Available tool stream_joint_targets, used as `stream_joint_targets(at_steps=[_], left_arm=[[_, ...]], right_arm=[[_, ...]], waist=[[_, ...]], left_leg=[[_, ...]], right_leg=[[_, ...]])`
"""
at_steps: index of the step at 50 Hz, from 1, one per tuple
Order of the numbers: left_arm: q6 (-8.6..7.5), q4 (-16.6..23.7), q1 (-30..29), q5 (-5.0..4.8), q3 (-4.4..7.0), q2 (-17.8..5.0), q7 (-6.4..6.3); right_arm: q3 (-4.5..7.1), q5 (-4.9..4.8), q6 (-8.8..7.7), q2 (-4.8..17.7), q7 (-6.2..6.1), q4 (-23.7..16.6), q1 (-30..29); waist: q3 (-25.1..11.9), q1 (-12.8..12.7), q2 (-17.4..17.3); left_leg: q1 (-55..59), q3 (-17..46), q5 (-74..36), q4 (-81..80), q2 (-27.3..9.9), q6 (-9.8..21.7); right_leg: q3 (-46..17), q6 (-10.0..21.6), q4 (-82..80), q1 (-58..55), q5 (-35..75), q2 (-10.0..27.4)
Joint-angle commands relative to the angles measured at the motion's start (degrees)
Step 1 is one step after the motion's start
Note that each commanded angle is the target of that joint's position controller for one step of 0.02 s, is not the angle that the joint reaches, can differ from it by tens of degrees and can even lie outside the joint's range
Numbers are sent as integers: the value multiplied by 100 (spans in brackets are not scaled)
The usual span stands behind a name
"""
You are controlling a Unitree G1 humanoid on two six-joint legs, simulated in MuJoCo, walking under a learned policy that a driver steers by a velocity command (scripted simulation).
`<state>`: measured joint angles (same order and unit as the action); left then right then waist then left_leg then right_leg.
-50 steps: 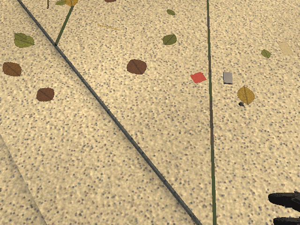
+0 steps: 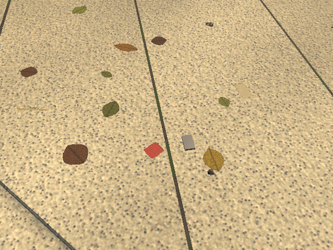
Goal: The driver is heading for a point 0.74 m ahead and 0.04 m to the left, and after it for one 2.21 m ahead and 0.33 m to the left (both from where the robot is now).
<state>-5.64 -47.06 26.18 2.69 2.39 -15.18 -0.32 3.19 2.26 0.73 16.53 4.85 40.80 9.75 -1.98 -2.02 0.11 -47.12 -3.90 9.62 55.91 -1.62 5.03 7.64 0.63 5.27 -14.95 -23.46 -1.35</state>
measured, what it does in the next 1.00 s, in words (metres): climbs: left foot 0.03 m higher, then right foot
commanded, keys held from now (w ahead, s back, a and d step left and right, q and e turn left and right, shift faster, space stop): w+q+shift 0.12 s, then w+shift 0.06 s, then w+e+shift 0.30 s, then e+shift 0.18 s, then shift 0.10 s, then q+shift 0.24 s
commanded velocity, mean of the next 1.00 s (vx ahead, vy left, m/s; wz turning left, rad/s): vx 0.66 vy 0.00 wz -0.06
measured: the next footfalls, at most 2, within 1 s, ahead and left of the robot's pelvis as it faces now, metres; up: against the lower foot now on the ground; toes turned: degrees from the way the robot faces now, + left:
left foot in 0.06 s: +0.25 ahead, +0.12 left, +0.03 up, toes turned +27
right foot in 0.52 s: +0.61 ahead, +0.08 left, +0.04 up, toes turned +9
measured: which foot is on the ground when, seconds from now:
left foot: up 0.00-0.04, down 0.06-0.50, up 0.52-0.88, down 0.90-1.00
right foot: down 0.00-0.10, up 0.12-0.50, down 0.52-0.92, up 0.94-1.00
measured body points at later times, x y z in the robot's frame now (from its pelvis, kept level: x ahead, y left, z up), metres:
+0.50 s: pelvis +0.44 +0.09 +0.04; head +0.43 +0.06 +0.49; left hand +0.42 +0.39 -0.05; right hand +0.65 -0.14 -0.08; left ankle +0.22 +0.11 -0.65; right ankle +0.58 +0.06 -0.65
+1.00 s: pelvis +0.79 +0.13 +0.04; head +0.83 +0.12 +0.49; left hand +0.86 +0.41 -0.08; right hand +0.90 -0.14 -0.08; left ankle +0.92 +0.17 -0.68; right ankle +0.63 +0.06 -0.58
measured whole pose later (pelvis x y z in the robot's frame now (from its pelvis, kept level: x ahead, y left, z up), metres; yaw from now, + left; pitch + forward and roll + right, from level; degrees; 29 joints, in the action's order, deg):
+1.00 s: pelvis +0.79 +0.13 +0.04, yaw -3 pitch -1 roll +1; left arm -2.0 -48.4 15.8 2.2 4.3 -15.5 -1.9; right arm 1.6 0.4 -2.7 15.9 0.0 45.3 10.5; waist 6.7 -1.0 -0.5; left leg -24.6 -0.4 1.5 26.9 8.5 7.0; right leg -4.1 0.6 70.8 16.2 -25.3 -9.3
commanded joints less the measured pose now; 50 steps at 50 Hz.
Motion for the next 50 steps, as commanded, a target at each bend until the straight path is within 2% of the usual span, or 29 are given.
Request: stream_joint_targets(at_steps=[1,3,4,5,6,7,9,12,14,16,19,22,24,25,26,27,28,29,31,32,36,40,42,44,45,46,47,48,50], left_arm=[[-77,87,15,7,108,-735,-59],[80,75,-64,41,224,-1261,-127],[110,203,-21,-40,227,-1308,-107],[37,368,-101,-289,150,-1210,2],[-82,643,-723,-346,20,-774,143],[-171,893,-1313,-225,-85,-640,112],[-159,1053,-1603,-185,-181,-520,75],[344,1048,-1158,-120,-222,-403,172],[571,1133,-1495,-284,-161,-591,216],[616,1071,-1536,-335,-83,-683,270],[627,779,-893,-350,-17,-608,323],[779,321,376,-429,254,-945,204],[875,-219,1418,-405,485,-1232,163],[864,-461,2212,-351,457,-870,166],[859,-818,2272,-265,227,-213,202],[715,-861,1692,-293,55,-27,259],[494,-314,429,-315,142,-764,138],[379,6,-153,-209,402,-1357,135],[281,22,-217,-181,461,-1299,62],[217,-99,139,-236,383,-1134,50],[215,-489,915,-305,297,-615,-56],[412,-586,1036,-279,258,-300,-140],[334,-612,936,-218,258,-273,-139],[233,-448,252,-128,362,-555,-180],[195,-310,-205,-127,398,-674,-183],[197,-75,-359,-119,378,-472,-198],[264,35,977,-265,301,27,-197],[346,-185,1206,-46,213,-245,-202],[390,138,-359,80,249,-667,-112]], right_arm=[[-174,-73,-127,75,-1,-880,-1275],[-33,-170,-121,401,-55,-565,237],[150,-188,-143,791,-107,-162,1344],[387,-86,-121,1178,-181,46,2112],[549,-211,-66,1505,-297,175,2029],[473,-68,-135,1397,-397,41,2147],[378,54,-198,1156,-592,280,1834],[129,11,-393,718,-543,68,656],[143,22,-610,940,-457,-79,-42],[115,43,-724,821,-415,54,-81],[166,-36,-705,896,-432,181,-331],[261,-17,-613,1087,-525,125,-847],[201,58,-425,868,-543,21,-679],[210,-15,-345,899,-516,-122,-1208],[-35,-65,-350,103,-389,-362,-2079],[-261,-106,-392,-642,-325,-683,-1816],[-425,19,-496,-987,-233,-1178,-122],[-423,165,-628,-510,-273,-868,337],[-229,222,-649,386,-413,-808,-785],[-154,136,-549,595,-470,-894,-1201],[-383,-101,-308,-12,-498,-1155,-1753],[-523,-190,-367,-394,-474,-1040,-1855],[-442,-113,-435,-208,-515,-771,-1394],[-266,-124,-546,211,-571,-171,31],[-184,-137,-635,368,-583,249,1026],[-104,-142,-689,624,-554,444,1609],[-46,-74,-610,906,-520,286,1100],[66,-225,-490,751,-458,23,353],[17,-240,-306,331,-479,-90,23]], waist=[[1016,-62,403],[-108,777,908],[-925,1178,533],[-1510,1574,-298],[-1892,1371,-1490],[-2086,1348,-169],[-704,799,752],[34,-233,318],[859,-455,-120],[1088,-528,-260],[507,-839,-161],[-262,-1543,-898],[-345,-1793,-434],[223,-2339,-24],[1183,-2136,1163],[1597,-962,1789],[789,800,2527],[497,872,1461],[628,483,-482],[770,286,-920],[280,-244,-189],[-128,-581,456],[-76,-440,611],[-192,310,645],[-374,825,542],[-811,913,-260],[-1350,-149,-1534],[-1501,-224,-797],[-572,9,245]], left_leg=[[457,-975,215,-835,300,481],[2339,-1088,1127,-664,966,733],[4162,-930,1240,-834,1212,973],[6726,425,1087,-1493,599,1508],[7761,3047,1361,-2626,-895,2002],[7665,3599,764,-2909,-1125,1843],[6251,2894,459,-3324,-1038,1176],[3685,1762,1913,-4381,-1107,790],[2348,527,1557,-5443,-840,495],[2317,-400,686,-5691,-501,433],[3351,-1133,-923,-5763,-326,329],[4731,-1084,-4525,-4259,-993,58],[5375,-1188,-5526,-1873,-828,88],[5133,-1389,-5064,743,-358,-6],[3062,-991,-160,3079,404,-72],[1484,-259,2194,4335,930,-90],[467,726,2050,4006,1166,-330],[237,935,1804,3909,833,-394],[764,983,1292,2731,420,-532],[949,944,1153,1994,276,-572],[1339,335,-174,-260,285,-625],[2424,-258,-1556,-2144,769,-521],[2970,-276,-1848,-2491,876,-359],[3608,8,-1990,-3037,749,-120],[4156,319,-2504,-3483,471,37],[5076,1408,-5080,-2811,-476,389],[6012,4025,-7268,-2966,-1911,1550],[5773,4725,-4991,-3539,-1964,1969],[4494,3567,-2709,-3874,-1121,1570]], right_leg=[[482,473,424,823,6952,1509],[515,513,2619,884,9883,1744],[496,419,4344,1716,9977,1564],[350,26,6683,4103,7509,1130],[49,-307,9010,5860,276,-53],[-1045,-121,9258,6215,246,357],[-1079,51,8494,6584,250,835],[-1101,88,8313,6014,-314,939],[-987,3,7012,5453,479,734],[-732,66,6292,5256,1382,712],[-4,448,5089,4008,2315,462],[-90,762,4785,2819,2067,317],[217,1092,4335,2525,843,-333],[61,1535,2888,2537,1207,-262],[-440,1598,2479,2193,2153,-78],[-1809,1414,3008,2363,4997,-159],[-5275,1950,1913,1955,4861,474],[-6190,2294,1080,1775,3459,1182],[-5170,1911,1085,2521,3297,1047],[-4523,1622,1248,2727,3922,921],[-2718,800,1625,2148,6478,211],[-1951,203,1774,2108,6045,-271],[-1990,145,1888,2017,5947,-108],[-1841,53,2968,1688,6109,79],[-1574,7,4013,1699,5521,-36],[-1059,-10,6010,2516,1682,-616],[-1118,-304,7477,3890,-1050,-1120],[-1411,-139,7880,4369,-496,-692],[-1387,-102,7435,4584,-21,-376]])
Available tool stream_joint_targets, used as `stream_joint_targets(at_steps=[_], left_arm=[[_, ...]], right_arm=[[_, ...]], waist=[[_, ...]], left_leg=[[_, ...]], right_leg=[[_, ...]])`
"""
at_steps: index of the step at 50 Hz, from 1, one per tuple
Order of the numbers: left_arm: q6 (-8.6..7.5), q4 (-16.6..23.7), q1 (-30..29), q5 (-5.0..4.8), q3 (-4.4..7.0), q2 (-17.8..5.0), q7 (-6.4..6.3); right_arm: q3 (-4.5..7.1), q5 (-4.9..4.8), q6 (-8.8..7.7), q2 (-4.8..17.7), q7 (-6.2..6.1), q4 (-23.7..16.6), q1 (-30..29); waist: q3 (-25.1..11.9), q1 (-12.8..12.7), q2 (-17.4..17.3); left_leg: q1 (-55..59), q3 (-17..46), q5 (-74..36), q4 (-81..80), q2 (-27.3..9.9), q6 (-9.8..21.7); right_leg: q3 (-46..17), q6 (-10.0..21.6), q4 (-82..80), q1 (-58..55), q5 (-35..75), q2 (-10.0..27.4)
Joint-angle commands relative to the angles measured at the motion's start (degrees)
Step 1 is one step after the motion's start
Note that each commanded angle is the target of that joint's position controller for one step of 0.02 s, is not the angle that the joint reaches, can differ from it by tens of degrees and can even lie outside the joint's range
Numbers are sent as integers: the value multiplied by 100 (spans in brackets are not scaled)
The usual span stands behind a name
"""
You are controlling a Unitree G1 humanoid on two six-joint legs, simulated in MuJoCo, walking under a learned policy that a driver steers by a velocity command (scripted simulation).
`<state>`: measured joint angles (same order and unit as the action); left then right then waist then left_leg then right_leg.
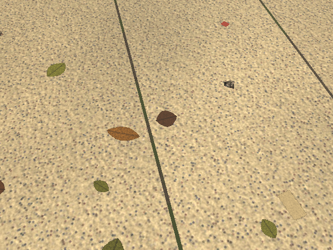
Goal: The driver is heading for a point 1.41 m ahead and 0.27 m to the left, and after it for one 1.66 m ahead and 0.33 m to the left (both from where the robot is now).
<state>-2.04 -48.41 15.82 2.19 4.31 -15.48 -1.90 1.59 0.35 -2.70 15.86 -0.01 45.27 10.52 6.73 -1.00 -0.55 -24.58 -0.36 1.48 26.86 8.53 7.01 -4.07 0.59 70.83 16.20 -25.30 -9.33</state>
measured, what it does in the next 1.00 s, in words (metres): walks ahead, turning left: right foot, then left foot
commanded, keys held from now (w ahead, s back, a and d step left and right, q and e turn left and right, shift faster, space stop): q+shift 0.30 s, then shift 0.42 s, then w+shift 0.14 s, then w+e+shift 0.08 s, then e+shift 0.06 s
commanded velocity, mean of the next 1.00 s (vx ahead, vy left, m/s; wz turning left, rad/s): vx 0.14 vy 0.00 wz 0.35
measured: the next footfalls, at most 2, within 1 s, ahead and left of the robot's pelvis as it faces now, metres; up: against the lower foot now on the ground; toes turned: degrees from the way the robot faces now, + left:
right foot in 0.54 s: +0.19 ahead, -0.10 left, +0.00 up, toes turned +31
left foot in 0.96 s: +0.11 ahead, +0.09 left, +0.00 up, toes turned +21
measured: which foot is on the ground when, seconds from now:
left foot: down 0.00-0.54, up 0.56-0.94, down 0.96-1.00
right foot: up 0.00-0.52, down 0.54-0.96, up 0.98-1.00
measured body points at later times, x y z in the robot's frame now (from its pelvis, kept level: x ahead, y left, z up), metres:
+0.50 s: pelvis +0.09 -0.02 +0.02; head +0.12 -0.01 +0.47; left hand +0.14 +0.30 -0.08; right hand +0.26 -0.29 -0.09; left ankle +0.14 +0.04 -0.72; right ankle +0.15 -0.12 -0.71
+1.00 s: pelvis +0.16 +0.00 +0.02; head +0.17 +0.00 +0.47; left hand +0.04 +0.25 -0.11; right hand +0.39 -0.20 -0.09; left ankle +0.07 +0.07 -0.72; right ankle +0.16 -0.12 -0.71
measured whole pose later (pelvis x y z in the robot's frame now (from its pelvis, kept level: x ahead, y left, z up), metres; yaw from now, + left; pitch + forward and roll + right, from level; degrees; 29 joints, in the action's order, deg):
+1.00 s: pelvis +0.16 +0.00 +0.02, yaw +21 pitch +2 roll +1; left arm -0.5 -52.8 23.9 0.3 3.1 -16.2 0.1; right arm 1.2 1.7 -2.8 16.2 -0.9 47.9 9.2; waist -0.9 -2.5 1.0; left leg -7.3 -0.3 14.7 21.0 2.7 2.3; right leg -7.8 3.9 33.5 13.4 -22.4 -4.2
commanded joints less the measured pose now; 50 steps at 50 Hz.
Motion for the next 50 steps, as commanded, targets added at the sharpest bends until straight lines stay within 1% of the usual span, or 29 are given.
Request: stream_joint_targets(at_steps=[1,3,5,8,11,15,20,23,25,26,27,28,29,30,31,33,36,37,38,39,40,42,44,45,46,47,48,49,50], left_arm=[[78,506,164,120,39,-625,81],[262,664,15,84,-63,-448,87],[393,736,-69,67,-129,-389,56],[513,907,-624,11,-154,-527,28],[514,993,-1084,-34,-159,-651,4],[362,1035,-1434,-88,-192,-670,-30],[212,920,-1274,-155,-233,-688,-48],[161,809,-941,-203,-240,-726,-64],[123,700,-585,-172,-231,-749,-103],[112,708,-635,-138,-207,-841,-141],[123,843,-767,-97,-168,-1110,-170],[144,1036,-1111,-6,-140,-1457,-152],[162,843,-958,5,-122,-1303,-105],[153,808,-955,-106,-201,-989,-60],[141,778,-986,-146,-238,-845,-22],[128,694,-798,-115,-288,-795,-18],[122,413,-276,-106,-322,-788,-3],[134,293,28,-88,-277,-914,16],[184,168,341,-83,-145,-1219,50],[225,113,445,-64,-105,-1248,76],[237,85,492,-47,-82,-1230,97],[169,-8,633,-52,-23,-1199,125],[76,-70,627,-102,21,-1141,164],[60,-54,453,-128,39,-1095,190],[72,7,151,-150,61,-1062,210],[86,109,-217,-186,81,-1008,208],[27,193,-340,-217,65,-823,201],[-65,323,-186,-277,-94,-180,228],[-98,506,-396,-197,-86,-379,173]], right_arm=[[199,-48,60,470,-15,-379,283],[266,-29,122,631,-1,-140,665],[341,-11,184,817,30,-157,733],[459,-4,329,1024,-12,-243,785],[557,-44,450,1110,-55,-253,935],[652,-26,516,1128,-65,-189,1128],[618,51,546,1002,-56,-183,1011],[562,95,573,989,-32,-194,796],[506,69,574,984,-41,-193,618],[462,41,547,917,-53,-164,703],[405,3,517,772,-64,-164,920],[415,-76,490,785,-78,-265,790],[504,130,458,1211,-109,-191,630],[480,134,443,1137,-89,-147,652],[427,126,465,991,-59,-67,682],[347,111,535,821,-24,35,652],[221,36,611,619,-61,116,322],[180,61,608,598,-53,169,305],[193,110,570,721,-10,130,104],[195,138,517,801,43,66,-178],[180,129,459,799,83,7,-439],[124,108,308,689,127,-66,-773],[83,108,150,590,136,-94,-801],[73,85,86,540,117,-64,-617],[61,52,36,452,75,34,-239],[70,34,-9,410,3,220,374],[168,79,-65,729,-123,432,1159],[250,187,-91,1188,-241,453,1668],[383,227,-47,1659,-295,413,1434]], waist=[[-1244,-7,407],[-1171,-70,164],[-1225,-97,-41],[-1094,60,-410],[-973,296,-618],[-937,525,-661],[-1020,570,-769],[-1008,441,-734],[-949,217,-620],[-931,246,-307],[-1052,357,384],[-909,335,1146],[-737,277,693],[-803,385,401],[-801,403,329],[-768,323,620],[-737,96,793],[-937,-22,908],[-824,-196,1161],[-575,-295,1287],[-338,-354,1318],[-173,-401,1075],[-265,-303,857],[-289,-132,804],[-301,158,712],[-344,546,522],[-623,865,168],[-1135,973,-1004],[-585,915,-1012]], left_leg=[[1891,2903,-1926,-1028,-1843,1149],[1512,2639,-1890,-1022,-1479,718],[1280,2715,-1353,-1029,-1280,301],[1072,3074,573,-1362,-1050,-231],[1288,3463,1887,-1608,-964,-530],[1757,3778,1929,-1480,-937,-495],[1841,3766,1163,-1205,-1029,-141],[1502,3833,967,-1156,-1015,-26],[1094,3785,1472,-1055,-831,-169],[763,3595,2388,-798,-574,-354],[547,2978,2979,51,-234,-581],[4,1648,2944,1376,560,-764],[55,1370,2785,2433,278,-796],[229,1395,2564,2815,155,-807],[322,1341,2362,3075,142,-833],[180,1182,2342,3188,137,-914],[170,944,2463,2170,-80,-1016],[226,674,2504,1847,-160,-1000],[-24,330,2662,1843,-190,-956],[-239,253,2727,1716,-299,-908],[-358,197,2730,1576,-380,-863],[-386,164,2568,1214,-513,-748],[77,158,2452,641,-542,-584],[583,141,2305,176,-505,-480],[1351,48,1884,-520,-450,-376],[2555,14,1089,-1153,-519,-292],[4230,426,1183,-1210,-1051,-230],[5032,1891,2811,-1728,-2562,-143],[4210,3117,3124,-2000,-3423,398]], right_leg=[[-213,-144,471,1446,223,510],[-175,-214,-205,1171,267,556],[-146,-246,-733,1067,141,520],[-181,-275,-1465,1158,249,451],[-321,-300,-1937,1363,596,459],[-472,-227,-2418,1498,709,423],[-358,-28,-2986,1014,545,437],[-275,130,-3721,258,470,397],[-281,268,-4810,-537,1004,469],[-548,362,-5292,-944,1187,715],[-1472,588,-5737,-1106,658,1598],[-2773,1141,-6192,-806,999,2728],[-2721,1510,-5826,-287,2174,2850],[-2227,1449,-5605,-204,2807,2603],[-1710,1288,-5448,-185,3115,2246],[-1302,1121,-5273,-459,3666,1891],[-1213,965,-5113,-1050,4042,1755],[-1340,934,-5312,-1284,2632,1708],[-1675,1026,-5620,-1436,660,1696],[-2021,1106,-5946,-1381,-722,1772],[-2242,1163,-6154,-1296,-1235,1860],[-2369,1234,-6252,-1310,-1138,1982],[-2375,1241,-6189,-1131,-757,1921],[-2308,1200,-6108,-804,-519,1799],[-2137,1098,-5929,-285,-311,1595],[-1923,928,-5552,596,-159,1363],[-1540,657,-4848,1926,-270,1041],[-572,417,-3017,2586,-652,539],[81,393,-2208,3351,-543,523]])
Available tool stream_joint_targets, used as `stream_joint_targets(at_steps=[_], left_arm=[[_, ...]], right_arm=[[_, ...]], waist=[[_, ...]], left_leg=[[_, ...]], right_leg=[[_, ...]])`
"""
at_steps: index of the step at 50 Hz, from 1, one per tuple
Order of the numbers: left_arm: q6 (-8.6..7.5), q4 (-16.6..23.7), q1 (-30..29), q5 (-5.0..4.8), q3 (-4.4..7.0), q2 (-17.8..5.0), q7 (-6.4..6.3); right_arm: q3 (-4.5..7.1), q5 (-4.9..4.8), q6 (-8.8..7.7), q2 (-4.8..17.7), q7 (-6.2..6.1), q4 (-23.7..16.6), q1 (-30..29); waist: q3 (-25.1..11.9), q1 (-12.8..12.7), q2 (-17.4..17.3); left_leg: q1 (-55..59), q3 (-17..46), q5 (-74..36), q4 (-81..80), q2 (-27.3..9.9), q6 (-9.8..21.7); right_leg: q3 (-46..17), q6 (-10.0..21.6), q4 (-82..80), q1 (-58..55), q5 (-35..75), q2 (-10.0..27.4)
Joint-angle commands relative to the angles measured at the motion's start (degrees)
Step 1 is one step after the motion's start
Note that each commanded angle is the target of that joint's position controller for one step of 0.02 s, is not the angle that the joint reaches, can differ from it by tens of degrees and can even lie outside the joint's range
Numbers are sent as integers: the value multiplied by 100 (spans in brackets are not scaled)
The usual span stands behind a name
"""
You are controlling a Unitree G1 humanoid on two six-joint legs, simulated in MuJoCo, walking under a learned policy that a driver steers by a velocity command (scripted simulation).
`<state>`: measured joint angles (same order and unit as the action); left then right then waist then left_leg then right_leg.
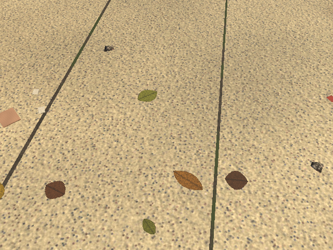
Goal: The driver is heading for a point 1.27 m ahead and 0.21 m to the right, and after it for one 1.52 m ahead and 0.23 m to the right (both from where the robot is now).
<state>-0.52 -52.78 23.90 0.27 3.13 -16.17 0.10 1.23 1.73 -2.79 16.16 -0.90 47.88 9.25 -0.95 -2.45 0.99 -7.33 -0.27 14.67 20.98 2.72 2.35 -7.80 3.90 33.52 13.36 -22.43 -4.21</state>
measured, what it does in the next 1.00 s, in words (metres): walks ahead: right foot, then left foot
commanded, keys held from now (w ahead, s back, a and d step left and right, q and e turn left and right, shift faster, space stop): e+shift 0.30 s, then shift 0.22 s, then q+shift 0.42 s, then shift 0.02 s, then w+shift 0.04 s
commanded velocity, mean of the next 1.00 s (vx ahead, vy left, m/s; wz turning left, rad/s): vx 0.11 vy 0.00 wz -0.11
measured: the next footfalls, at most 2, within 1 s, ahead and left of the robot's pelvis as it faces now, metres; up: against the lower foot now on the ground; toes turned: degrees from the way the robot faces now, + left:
right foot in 0.34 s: +0.27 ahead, -0.12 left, +0.00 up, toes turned -18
left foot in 0.90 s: +0.22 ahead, +0.07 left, +0.00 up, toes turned -7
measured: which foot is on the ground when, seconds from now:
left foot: down 0.00-0.30, up 0.32-0.88, down 0.90-1.00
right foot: up 0.00-0.32, down 0.34-0.88, up 0.90-1.00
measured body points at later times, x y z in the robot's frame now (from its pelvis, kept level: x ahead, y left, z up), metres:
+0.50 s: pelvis +0.15 -0.04 -0.02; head +0.20 -0.06 +0.43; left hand +0.37 +0.17 -0.13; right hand +0.17 -0.32 -0.15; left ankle +0.15 +0.11 -0.65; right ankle +0.23 -0.11 -0.74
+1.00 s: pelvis +0.21 -0.01 +0.00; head +0.23 +0.02 +0.45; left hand +0.37 +0.25 -0.12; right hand +0.26 -0.30 -0.11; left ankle +0.18 +0.07 -0.74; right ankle +0.21 -0.13 -0.69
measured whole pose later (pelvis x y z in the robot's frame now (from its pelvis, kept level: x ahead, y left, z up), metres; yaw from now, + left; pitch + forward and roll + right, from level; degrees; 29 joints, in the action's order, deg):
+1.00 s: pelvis +0.21 -0.01 +0.00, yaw -3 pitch +1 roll -1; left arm 2.2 -42.8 9.1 1.6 3.2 -16.6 -1.5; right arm 3.4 1.0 2.7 15.5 0.0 42.8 17.9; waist 1.4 0.8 2.3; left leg -12.0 2.6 17.9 28.9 3.8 4.5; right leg 1.6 -0.8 54.3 27.6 -24.2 -0.8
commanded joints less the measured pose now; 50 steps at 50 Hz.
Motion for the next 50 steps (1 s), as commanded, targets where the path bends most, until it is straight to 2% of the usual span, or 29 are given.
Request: stream_joint_targets(at_steps=[1,2,4,6,10,12,14,15,16,17,18,19,20,21,23,25,27,30,32,34,40,43,44,45,46,47,48,49,50], left_arm=[[-212,895,-1317,75,101,-621,-32],[-166,733,-1103,84,125,-591,15],[-23,647,-866,139,160,-535,120],[64,889,-1105,135,121,-361,224],[104,1376,-1699,101,-38,-55,472],[121,1404,-1496,143,-18,-134,504],[127,1294,-782,189,78,-347,430],[86,1198,-265,215,156,-496,356],[5,1008,376,294,263,-710,239],[-36,1096,48,242,360,-1228,130],[23,1341,140,64,515,-1791,134],[89,1409,-8,-141,480,-1486,91],[162,1522,-577,-92,393,-1152,-27],[181,1514,-888,-36,242,-705,-60],[165,1437,-1160,49,132,-487,-75],[80,1353,-1134,113,150,-594,-32],[33,1313,-1181,139,127,-553,-1],[7,1176,-1279,197,-45,-189,-29],[48,1127,-1257,211,22,-458,-76],[114,1132,-1224,170,64,-587,-131],[162,1136,-1276,140,103,-589,-248],[188,1129,-1406,93,162,-709,-270],[189,1098,-1303,102,187,-699,-259],[208,1225,-1181,153,149,-437,-218],[217,1635,-1872,87,72,-292,-281],[232,1672,-2051,141,45,-325,-266],[231,1562,-1840,77,54,-347,-220],[177,1447,-1632,104,79,-460,-134],[152,1398,-1634,224,113,-582,-29]], right_arm=[[345,127,-52,1185,-188,123,1287],[230,83,-94,775,-141,-5,960],[137,2,-99,525,-123,-114,687],[130,-54,-82,518,-80,-117,684],[122,-89,-35,530,-124,-190,306],[184,-118,-64,730,-167,-172,412],[257,-164,-42,895,-187,-210,419],[267,-186,-21,893,-162,-271,357],[238,-222,-31,793,-96,-308,313],[71,-106,-34,98,0,-338,873],[112,-111,92,319,-23,-576,1331],[152,25,142,582,-47,-526,1015],[99,-34,165,519,-67,-620,878],[114,39,198,609,-89,-595,559],[130,64,403,597,-63,-504,758],[92,14,518,384,-53,-435,935],[69,-24,538,246,-50,-358,1059],[31,-59,573,116,-8,-232,969],[107,-72,603,326,23,-350,649],[165,-80,614,435,64,-451,495],[193,-110,576,234,163,-607,613],[222,-142,523,195,215,-635,986],[267,-103,485,369,207,-657,1052],[396,-28,439,914,161,-768,1084],[585,-11,450,1562,122,-783,1330],[613,3,470,1390,52,-726,1558],[563,-72,495,1173,6,-771,1212],[519,-77,534,955,16,-822,960],[464,-110,520,770,31,-851,920]], waist=[[698,827,-458],[786,640,-340],[678,391,-593],[558,309,-752],[784,234,-857],[471,185,-823],[-32,-101,-766],[-371,-328,-669],[-714,-662,-309],[-866,-192,896],[-2052,-118,1013],[-1882,-215,-109],[-1453,-109,151],[-717,37,-277],[-300,322,-54],[-337,377,-62],[-474,382,9],[-380,288,329],[-148,157,523],[-43,103,405],[-60,106,318],[-160,371,319],[-13,403,-48],[65,279,-1233],[546,564,-1775],[415,612,-956],[331,365,-558],[96,238,-394],[16,318,-641]], left_leg=[[2054,2606,1138,-1307,-2734,992],[1834,1948,150,-1236,-2345,838],[1532,629,-2490,-867,-1828,557],[1109,-146,-3969,-682,-1597,445],[82,-1058,-3923,-604,-1210,284],[179,-1189,-4845,25,-1279,208],[264,-1201,-5830,1239,-1459,152],[14,-1139,-5534,2229,-1534,123],[-551,-1104,-4064,3698,-1308,-45],[-1903,-1166,1772,5534,-487,-259],[-2671,-116,2458,7107,151,-400],[-2733,420,1735,6977,-322,-376],[-2953,288,1325,6720,-387,-388],[-2794,286,1129,6065,-645,-386],[-1942,187,987,5258,-674,-345],[-1565,73,829,4740,-576,-293],[-1566,61,677,4255,-550,-285],[-1196,99,399,3167,-605,-267],[-1306,34,523,2994,-462,-240],[-1545,6,754,2932,-441,-219],[-1399,-250,1309,2302,-341,-89],[-605,-340,634,879,-174,96],[-330,235,161,22,-329,236],[149,2137,-495,-632,-1590,553],[37,3582,-2569,-542,-2447,1421],[165,3156,-2962,-350,-2245,1674],[200,2495,-2918,-234,-1886,1525],[339,2212,-1171,-453,-1460,1240],[536,2229,450,-753,-1250,1138]], right_leg=[[406,48,2138,3725,-515,544],[419,-23,2460,3577,-206,619],[691,-187,3041,3338,153,679],[995,-302,3240,3149,439,669],[1384,-300,1358,2080,1542,615],[1699,-115,709,1306,1730,301],[1776,177,543,495,1401,-4],[1625,374,343,-175,1420,-103],[1274,606,-338,-1118,1999,-106],[-299,1017,-284,-2062,4832,1319],[-2994,2215,-594,-2837,5969,2711],[-2448,2189,-689,-2475,6255,2590],[-2286,2169,-1138,-1721,4028,2577],[-1869,1745,-1489,-785,2955,2121],[-1014,1301,-1707,367,2913,1553],[-566,1146,-1681,649,3369,1316],[-377,1076,-1749,465,3198,1297],[-47,841,-2140,551,1612,1257],[-73,867,-2227,496,932,1410],[-167,979,-2182,236,738,1662],[105,1025,-1702,-366,1485,2011],[663,616,-1024,-194,1983,1902],[996,230,-444,180,1622,1689],[1584,-280,913,1293,26,1059],[1286,-544,1682,2573,-1336,36],[657,-574,2586,2625,-1213,244],[533,-575,2820,2610,-665,360],[512,-552,2641,2577,-160,476],[615,-542,2633,2706,177,537]])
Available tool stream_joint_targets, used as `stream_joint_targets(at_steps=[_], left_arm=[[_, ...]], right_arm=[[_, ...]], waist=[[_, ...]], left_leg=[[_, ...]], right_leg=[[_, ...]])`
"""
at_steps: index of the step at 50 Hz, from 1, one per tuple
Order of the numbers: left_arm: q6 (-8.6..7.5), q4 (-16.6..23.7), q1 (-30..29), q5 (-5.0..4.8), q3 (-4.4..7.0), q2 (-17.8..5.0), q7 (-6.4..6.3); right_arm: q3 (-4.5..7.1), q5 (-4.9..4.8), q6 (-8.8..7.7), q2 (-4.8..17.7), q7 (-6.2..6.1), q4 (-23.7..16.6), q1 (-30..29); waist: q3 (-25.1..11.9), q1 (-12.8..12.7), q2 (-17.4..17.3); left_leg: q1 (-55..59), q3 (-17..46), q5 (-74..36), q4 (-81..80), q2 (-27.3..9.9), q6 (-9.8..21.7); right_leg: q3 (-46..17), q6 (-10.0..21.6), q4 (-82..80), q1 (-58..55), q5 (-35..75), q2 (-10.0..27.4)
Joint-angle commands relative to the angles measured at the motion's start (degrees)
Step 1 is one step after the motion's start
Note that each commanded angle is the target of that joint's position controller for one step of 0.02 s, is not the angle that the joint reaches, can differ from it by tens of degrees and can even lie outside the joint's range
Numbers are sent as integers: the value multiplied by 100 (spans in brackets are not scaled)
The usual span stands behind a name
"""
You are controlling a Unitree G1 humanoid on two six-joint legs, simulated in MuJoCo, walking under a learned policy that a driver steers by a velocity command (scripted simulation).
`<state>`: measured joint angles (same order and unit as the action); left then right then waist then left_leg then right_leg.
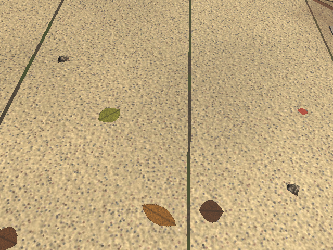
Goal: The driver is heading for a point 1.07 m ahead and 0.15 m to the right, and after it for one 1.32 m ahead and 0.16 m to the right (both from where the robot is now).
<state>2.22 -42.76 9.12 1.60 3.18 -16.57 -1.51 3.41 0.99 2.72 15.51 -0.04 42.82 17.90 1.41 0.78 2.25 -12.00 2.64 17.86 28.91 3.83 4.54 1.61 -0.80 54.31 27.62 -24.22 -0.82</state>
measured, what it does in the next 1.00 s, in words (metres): walks ahead: right foot, then left foot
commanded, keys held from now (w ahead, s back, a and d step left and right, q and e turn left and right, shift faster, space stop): w+shift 0.12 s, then w+e+shift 0.42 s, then w+shift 0.08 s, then w+q+shift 0.38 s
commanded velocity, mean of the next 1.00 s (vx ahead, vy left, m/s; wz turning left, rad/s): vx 0.80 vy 0.00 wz -0.06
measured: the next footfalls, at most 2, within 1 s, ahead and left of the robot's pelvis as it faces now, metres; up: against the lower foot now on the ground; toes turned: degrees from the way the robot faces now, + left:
right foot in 0.46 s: +0.39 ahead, -0.16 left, +0.00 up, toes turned -10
left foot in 0.94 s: +0.89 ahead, -0.20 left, +0.00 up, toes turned -7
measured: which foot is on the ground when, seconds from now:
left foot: down 0.00-0.48, up 0.50-0.92, down 0.94-1.00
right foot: up 0.00-0.44, down 0.46-0.94, up 0.96-1.00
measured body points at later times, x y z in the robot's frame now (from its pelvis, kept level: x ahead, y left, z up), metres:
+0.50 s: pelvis +0.27 -0.08 -0.04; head +0.30 -0.09 +0.41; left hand +0.49 +0.16 -0.12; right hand +0.21 -0.35 -0.17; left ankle +0.00 +0.07 -0.69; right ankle +0.35 -0.15 -0.74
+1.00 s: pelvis +0.74 -0.20 -0.03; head +0.77 -0.22 +0.42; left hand +0.83 +0.07 -0.15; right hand +0.80 -0.49 -0.16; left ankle +0.85 -0.19 -0.74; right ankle +0.48 -0.24 -0.58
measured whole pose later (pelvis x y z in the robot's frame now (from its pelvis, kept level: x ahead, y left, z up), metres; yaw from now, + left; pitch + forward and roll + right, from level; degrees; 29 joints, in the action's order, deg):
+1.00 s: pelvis +0.74 -0.20 -0.03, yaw -7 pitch +0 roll +2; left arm -4.9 -48.3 20.0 1.7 1.2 -15.8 -1.5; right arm 2.0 1.1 -3.0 17.5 1.4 46.1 13.8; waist 2.8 1.8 0.0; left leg -26.9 -6.7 10.3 34.9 9.1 11.1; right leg 0.1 -0.5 77.5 8.0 -20.4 -6.3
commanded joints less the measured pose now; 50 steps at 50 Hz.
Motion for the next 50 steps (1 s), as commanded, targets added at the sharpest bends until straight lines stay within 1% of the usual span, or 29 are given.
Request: stream_joint_targets(at_steps=[1,5,9,13,17,19,20,21,22,23,24,25,26,27,28,29,30,32,36,39,40,42,43,45,46,47,48,49,50], left_arm=[[-127,334,-158,142,126,-586,227],[-232,378,-602,124,77,-418,382],[-297,383,-848,46,78,-512,421],[-331,529,-1097,-27,77,-520,519],[-353,766,-1258,15,21,-490,623],[-339,911,-1297,27,-65,-357,640],[-326,901,-1055,15,-83,-326,613],[-319,824,-653,6,-43,-401,574],[-333,607,264,-20,47,-584,533],[-363,230,1578,3,187,-851,475],[-369,28,2274,62,414,-1497,371],[-339,62,1961,-28,469,-1798,343],[-344,126,1714,-103,472,-1705,356],[-375,52,1669,-97,452,-1541,298],[-411,-29,1567,-76,386,-1248,251],[-454,-52,1278,-70,300,-1020,218],[-511,-8,1116,-47,225,-871,196],[-670,-81,1187,-99,131,-648,222],[-900,-250,1673,-180,94,-653,326],[-1024,-464,1980,-189,26,-601,280],[-1055,-482,1938,-164,13,-679,253],[-1062,-529,1932,-101,50,-888,120],[-1004,-525,1858,-37,80,-992,24],[-818,-445,1476,177,144,-1150,-142],[-735,-290,814,192,204,-1307,-186],[-758,-118,139,181,162,-1053,-147],[-874,341,924,-80,-108,-81,-25],[-966,530,895,-87,-218,-334,9],[-1037,556,438,26,-241,-557,80]], right_arm=[[192,-29,-73,682,-14,-352,91],[225,-30,-373,801,31,-51,728],[243,-2,-584,936,31,20,781],[240,100,-737,982,-10,153,941],[199,146,-852,936,-42,262,789],[152,177,-881,889,-27,350,707],[135,179,-890,924,-22,358,569],[144,171,-878,1036,-39,391,648],[183,197,-819,1220,-72,403,619],[183,167,-780,1292,-110,326,457],[73,99,-831,1014,-77,145,508],[-50,78,-978,498,50,-178,283],[-40,157,-1068,840,77,-417,-309],[-80,152,-1132,857,87,-512,-614],[-147,161,-1145,725,85,-465,-500],[-181,245,-1050,615,86,-463,-458],[-223,306,-917,554,121,-414,-213],[-261,331,-681,461,174,-391,-217],[-338,122,-610,346,267,-806,-1477],[-422,-8,-683,138,354,-858,-1968],[-410,-69,-687,162,360,-775,-1821],[-342,-57,-716,397,345,-627,-1640],[-282,-33,-699,566,321,-480,-1374],[-85,-45,-628,1009,255,136,420],[55,-68,-594,1248,189,544,1810],[188,-83,-539,1436,105,863,2633],[237,120,-531,1683,67,778,1854],[278,47,-505,1468,77,487,1345],[218,-4,-498,1073,32,446,1032]], waist=[[-226,78,-915],[93,334,-716],[268,467,-943],[696,553,-832],[905,417,-707],[881,324,-670],[647,137,-709],[206,-62,-861],[-366,-536,-986],[-1035,-1182,-782],[-1519,-1348,141],[-1778,-805,1532],[-1400,-901,731],[-889,-803,92],[-415,-489,-458],[-140,-191,-595],[-19,36,-387],[256,136,-246],[792,-263,-225],[577,-471,-206],[459,-382,-145],[168,-203,142],[-80,-14,285],[-928,909,390],[-1148,1708,295],[-1041,2060,-598],[-1423,593,-2230],[-2117,725,-1044],[-1140,545,-68]], left_leg=[[1133,1996,1079,-1813,-1264,905],[1658,2016,900,-2162,-1375,878],[1735,1614,891,-2396,-1466,797],[1802,1131,711,-2630,-1799,694],[1960,392,-158,-2770,-1947,519],[1839,-153,-1832,-2624,-1885,429],[1671,-557,-3765,-2182,-1780,312],[1664,-800,-6039,-1369,-1794,250],[1520,-1016,-7470,-36,-1802,174],[739,-1110,-7326,1689,-1662,34],[-931,-1108,-5062,3838,-1150,-134],[-2794,-522,292,5727,67,-377],[-3671,391,37,6120,-131,-250],[-3785,423,-276,5899,-501,-229],[-3427,312,-470,5221,-801,-203],[-3015,255,-400,4787,-981,-240],[-2774,202,-317,4560,-1062,-297],[-2804,-25,-231,4163,-1201,-360],[-3150,-740,-1658,2532,-1137,-261],[-2247,-1203,-2756,1115,-720,45],[-2075,-1153,-3021,912,-574,148],[-1680,-1267,-2958,574,-162,279],[-1379,-1309,-2779,515,78,304],[270,-1363,-2255,672,565,376],[1396,-978,-2182,296,281,682],[2454,-270,-1755,324,-222,1041],[4223,2703,-2536,619,-1651,2154],[4190,4333,-227,-683,-2070,2570],[2972,4147,875,-1322,-1944,2222]], right_leg=[[-254,-88,533,1381,615,228],[-163,-164,-248,1867,1346,367],[-14,-116,-825,1902,1550,418],[-365,139,-914,2206,1617,297],[-149,533,-898,2330,1607,396],[320,817,-1130,1773,1353,308],[628,1000,-1279,1009,1152,84],[903,1117,-1136,207,939,-252],[999,1224,-1015,-815,619,-581],[778,1380,-1398,-2473,593,-743],[-919,1686,-2049,-4070,-874,72],[-4597,2240,-3640,-4733,-2420,1434],[-5334,2305,-4046,-4698,-1843,1503],[-4565,2195,-3964,-4177,-1030,1464],[-3823,1976,-4014,-3236,-315,1314],[-3142,1751,-4102,-2451,49,982],[-2830,1761,-4183,-1975,181,807],[-2290,1716,-4482,-1456,448,582],[-1019,1049,-4981,-1500,3379,224],[-341,619,-5346,-1916,5310,244],[-143,492,-5287,-2253,6126,377],[87,293,-4866,-3111,7935,628],[176,196,-4454,-3484,8641,716],[310,1,-2158,-3524,9930,860],[453,-84,16,-2822,9714,738],[479,-46,2964,-1210,4620,-158],[-309,-343,4977,1805,-731,-739],[-1074,-150,4836,2326,-204,-396],[-1186,30,4029,2282,377,4]])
